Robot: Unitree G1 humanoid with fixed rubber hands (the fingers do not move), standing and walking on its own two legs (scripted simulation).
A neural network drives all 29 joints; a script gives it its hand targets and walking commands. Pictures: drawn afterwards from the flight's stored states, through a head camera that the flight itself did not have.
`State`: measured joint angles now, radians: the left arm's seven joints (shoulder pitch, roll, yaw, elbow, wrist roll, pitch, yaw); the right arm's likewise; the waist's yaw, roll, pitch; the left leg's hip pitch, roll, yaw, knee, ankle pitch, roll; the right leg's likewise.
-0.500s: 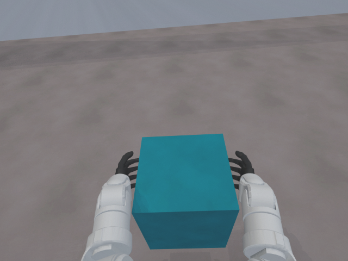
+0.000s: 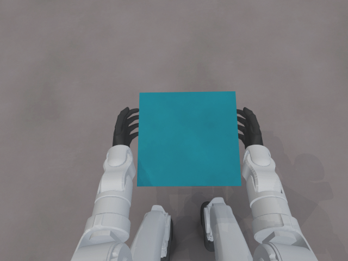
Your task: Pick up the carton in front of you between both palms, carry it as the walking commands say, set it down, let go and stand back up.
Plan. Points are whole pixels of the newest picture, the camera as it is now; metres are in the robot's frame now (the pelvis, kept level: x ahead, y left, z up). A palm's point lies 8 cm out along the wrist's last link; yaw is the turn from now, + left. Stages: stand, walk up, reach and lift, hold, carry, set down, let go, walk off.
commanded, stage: set down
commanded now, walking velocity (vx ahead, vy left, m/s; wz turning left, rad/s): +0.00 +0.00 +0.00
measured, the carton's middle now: (186, 144) +0.39 -0.01 -0.15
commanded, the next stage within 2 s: none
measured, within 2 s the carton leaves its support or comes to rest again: rests again in 1.64 s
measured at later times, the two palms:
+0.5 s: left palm (139, 141) +0.42 +0.13 -0.22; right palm (237, 140) +0.42 -0.17 -0.23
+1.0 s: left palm (148, 142) +0.46 +0.13 -0.38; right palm (227, 140) +0.46 -0.17 -0.39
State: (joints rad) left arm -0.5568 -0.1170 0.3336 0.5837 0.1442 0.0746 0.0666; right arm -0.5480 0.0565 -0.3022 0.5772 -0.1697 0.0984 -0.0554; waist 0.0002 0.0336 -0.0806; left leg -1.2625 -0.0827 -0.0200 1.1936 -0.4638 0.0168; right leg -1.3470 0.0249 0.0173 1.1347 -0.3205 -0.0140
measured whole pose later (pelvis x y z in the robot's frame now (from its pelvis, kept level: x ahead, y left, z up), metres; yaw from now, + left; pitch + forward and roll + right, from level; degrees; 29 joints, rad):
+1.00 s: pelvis -0.04 -0.01 -0.24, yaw +3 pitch +42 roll +3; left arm -1.15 0.08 0.35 0.85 0.01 0.13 0.14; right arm -1.17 -0.17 -0.26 0.89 -0.04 0.16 -0.11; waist -0.02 0.04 0.10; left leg -2.15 -0.11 0.03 2.06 -0.65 -0.01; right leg -2.26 0.01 0.00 1.98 -0.45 -0.03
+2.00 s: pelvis -0.06 +0.00 -0.30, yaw +3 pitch +35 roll +1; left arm -1.36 0.13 0.35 1.02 0.08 0.14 0.07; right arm -1.41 -0.33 -0.24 1.19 0.04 0.11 -0.02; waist -0.03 0.02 0.31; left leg -2.23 -0.13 0.04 2.26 -0.64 0.00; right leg -2.33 -0.01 -0.01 2.16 -0.43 -0.03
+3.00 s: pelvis -0.04 -0.01 -0.21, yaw +3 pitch +43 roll +3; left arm -1.14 0.22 0.22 0.88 -0.08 0.12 0.11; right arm -1.16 -0.34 -0.22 0.95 0.09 0.10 -0.04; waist -0.02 0.02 0.03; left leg -2.07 -0.10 0.02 1.94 -0.63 0.00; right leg -2.18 0.02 0.01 1.87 -0.45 -0.02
